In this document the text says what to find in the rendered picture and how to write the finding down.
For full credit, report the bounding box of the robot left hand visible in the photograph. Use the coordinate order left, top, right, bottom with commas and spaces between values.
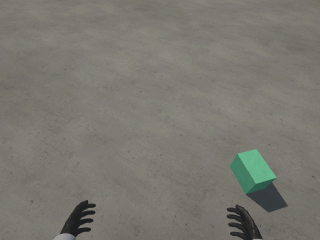
60, 200, 96, 237

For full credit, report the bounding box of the carton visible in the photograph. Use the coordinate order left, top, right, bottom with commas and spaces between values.
230, 149, 277, 194

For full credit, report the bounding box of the robot right hand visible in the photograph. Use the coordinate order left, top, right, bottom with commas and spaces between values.
226, 204, 263, 240

